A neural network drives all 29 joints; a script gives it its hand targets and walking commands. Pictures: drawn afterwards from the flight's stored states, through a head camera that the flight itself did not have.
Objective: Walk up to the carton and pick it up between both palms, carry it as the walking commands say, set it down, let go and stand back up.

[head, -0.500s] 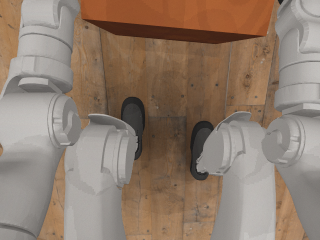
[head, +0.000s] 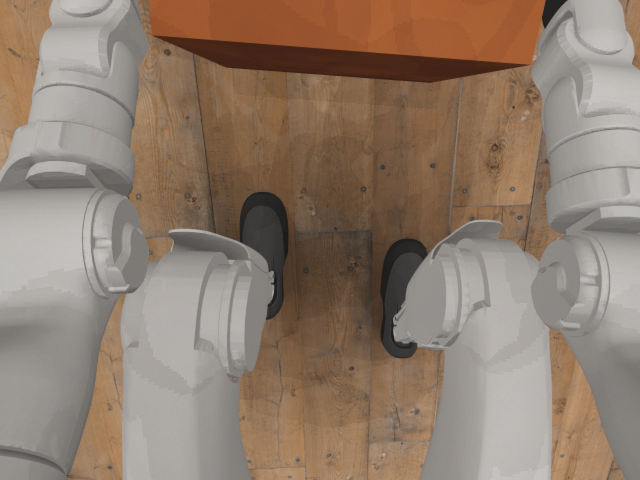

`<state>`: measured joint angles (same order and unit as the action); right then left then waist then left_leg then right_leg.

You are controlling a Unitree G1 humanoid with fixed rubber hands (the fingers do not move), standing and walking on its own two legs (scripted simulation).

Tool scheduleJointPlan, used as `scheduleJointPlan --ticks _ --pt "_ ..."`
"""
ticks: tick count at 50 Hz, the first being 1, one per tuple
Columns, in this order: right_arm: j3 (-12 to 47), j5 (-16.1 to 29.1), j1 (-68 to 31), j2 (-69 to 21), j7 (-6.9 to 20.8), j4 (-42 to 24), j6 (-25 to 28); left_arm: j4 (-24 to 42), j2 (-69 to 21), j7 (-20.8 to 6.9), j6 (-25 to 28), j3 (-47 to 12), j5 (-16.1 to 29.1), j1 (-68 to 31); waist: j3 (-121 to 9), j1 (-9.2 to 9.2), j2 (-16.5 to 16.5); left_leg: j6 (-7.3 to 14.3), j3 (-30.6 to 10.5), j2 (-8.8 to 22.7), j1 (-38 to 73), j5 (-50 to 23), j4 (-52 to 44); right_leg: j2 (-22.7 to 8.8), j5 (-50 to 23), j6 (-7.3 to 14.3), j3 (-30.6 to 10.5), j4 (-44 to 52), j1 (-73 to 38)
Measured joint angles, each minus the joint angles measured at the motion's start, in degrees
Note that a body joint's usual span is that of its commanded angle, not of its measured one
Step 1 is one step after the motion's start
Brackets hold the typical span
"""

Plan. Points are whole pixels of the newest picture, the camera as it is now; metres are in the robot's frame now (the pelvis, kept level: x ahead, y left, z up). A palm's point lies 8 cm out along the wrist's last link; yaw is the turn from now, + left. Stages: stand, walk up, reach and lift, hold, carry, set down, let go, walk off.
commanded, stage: set down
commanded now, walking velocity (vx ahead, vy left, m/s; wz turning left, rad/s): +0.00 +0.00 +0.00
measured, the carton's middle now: out of the picture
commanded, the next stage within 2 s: let go in 1.50 s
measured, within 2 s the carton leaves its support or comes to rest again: neither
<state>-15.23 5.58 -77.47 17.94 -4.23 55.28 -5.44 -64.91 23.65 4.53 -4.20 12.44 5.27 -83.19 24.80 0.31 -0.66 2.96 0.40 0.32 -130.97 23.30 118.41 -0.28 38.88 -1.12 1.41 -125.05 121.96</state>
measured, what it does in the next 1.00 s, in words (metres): rises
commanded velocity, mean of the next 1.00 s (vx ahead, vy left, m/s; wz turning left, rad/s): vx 0.00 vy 0.00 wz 0.00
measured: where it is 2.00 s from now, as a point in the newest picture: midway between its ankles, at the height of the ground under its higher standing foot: (333, 297)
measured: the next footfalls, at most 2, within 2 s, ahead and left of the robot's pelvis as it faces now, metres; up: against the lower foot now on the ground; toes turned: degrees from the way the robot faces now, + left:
none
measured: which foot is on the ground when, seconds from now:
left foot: down 0.00-1.00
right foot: down 0.00-1.00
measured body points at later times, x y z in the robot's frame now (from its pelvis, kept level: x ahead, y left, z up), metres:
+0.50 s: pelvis -0.01 -0.01 +0.00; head +0.36 +0.03 +0.23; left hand +0.55 +0.25 -0.17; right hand +0.56 -0.20 -0.15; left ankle +0.15 +0.11 -0.35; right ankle +0.09 -0.12 -0.35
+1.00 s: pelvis -0.01 -0.01 +0.10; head +0.35 +0.01 +0.36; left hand +0.55 +0.24 -0.01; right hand +0.56 -0.20 -0.01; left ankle +0.15 +0.11 -0.35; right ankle +0.09 -0.13 -0.35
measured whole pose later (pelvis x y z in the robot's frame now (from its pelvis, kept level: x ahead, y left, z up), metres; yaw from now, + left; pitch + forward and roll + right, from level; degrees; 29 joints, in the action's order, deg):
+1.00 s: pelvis -0.01 -0.01 +0.10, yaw +1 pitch +26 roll +0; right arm -9.5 15.9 -73.5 24.9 -6.5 31.6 -25.8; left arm -36.0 31.2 1.4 -24.9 9.2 16.1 -76.2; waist 30.0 0.1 -1.8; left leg 1.1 0.4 0.7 -105.6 23.3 102.5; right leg 0.4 36.2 0.5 1.1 -109.2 99.5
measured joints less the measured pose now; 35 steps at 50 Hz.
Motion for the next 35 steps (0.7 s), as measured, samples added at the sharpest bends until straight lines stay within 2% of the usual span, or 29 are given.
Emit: scheduleJointPlan --ticks 4,11,14,16,20,25,27,31,35 --pt "0.6 2.6 0.0 2.8 -0.9 0.0 1.0 0.0 1.5 0.5 0.6 -1.5 2.9 0.2 1.4 -0.02 0.9 0.0 0.0 0.1 0.0 -0.3 0.1 0.1 -0.3 -0.1 0.0 -0.1 0.0" --pt "4.1 7.3 -0.1 6.8 -1.0 0.0 0.9 2.3 6.1 0.5 0.3 -3.2 7.0 0.1 5.1 -0.3 1.5 0.1 0.0 0.6 0.7 -1.0 0.5 0.5 -1.3 0.2 0.0 -0.7 0.0" --pt "4.5 9.4 -0.1 7.1 -1.3 -0.7 -0.8 3.7 6.9 0.4 -0.9 -3.2 9.0 0.7 5.4 -0.3 1.6 0.0 0.0 0.7 0.8 -1.2 0.6 0.5 -1.6 0.3 0.0 -1.0 0.1" --pt "5.4 10.4 -0.1 7.0 -1.6 -3.8 -2.5 6.1 6.9 0.1 -2.6 -3.3 10.3 0.9 5.4 -0.3 1.2 -0.1 0.0 0.7 0.9 -1.3 0.6 0.5 -1.7 0.4 0.0 -1.1 0.0" --pt "5.7 10.6 -0.4 7.0 -1.9 -9.3 -4.0 11.8 6.9 -0.5 -4.4 -3.3 10.8 1.0 5.2 -0.3 -0.3 -0.3 0.0 0.7 1.6 -1.4 0.6 0.5 -1.8 0.6 0.0 -1.2 -0.5" --pt "5.7 10.6 -0.5 7.0 -2.0 -9.8 -7.5 14.2 6.9 -0.7 -7.9 -3.3 10.8 1.5 5.2 -0.29 -2.8 -0.4 0.0 0.7 3.4 -1.3 0.6 0.5 -1.8 0.7 0.0 -1.2 -2.3" --pt "5.7 10.6 -0.5 7.0 -2.0 -10.5 -9.3 17.4 6.9 -0.6 -10.1 -3.3 10.8 3.1 5.3 -0.29 -3.5 -0.5 0.0 0.7 4.4 -1.3 0.6 0.5 -1.8 0.7 0.0 -1.2 -3.3" --pt "5.7 10.6 -0.5 7.0 -2.0 -13.0 -12.4 22.9 6.9 -0.1 -14.2 -3.3 10.8 6.0 5.3 -0.24 -3.9 -0.5 0.0 0.7 7.3 -1.1 0.3 0.6 -1.6 0.8 0.0 -0.8 -6.2" --pt "5.7 10.6 -0.5 6.9 -2.0 -13.4 -15.3 24.5 7.0 -0.1 -17.6 -3.2 10.8 6.4 5.2 -0.2 -3.5 -0.6 0.0 0.6 11.2 -0.8 -1.7 0.6 -1.6 1.0 0.0 1.3 -10.0"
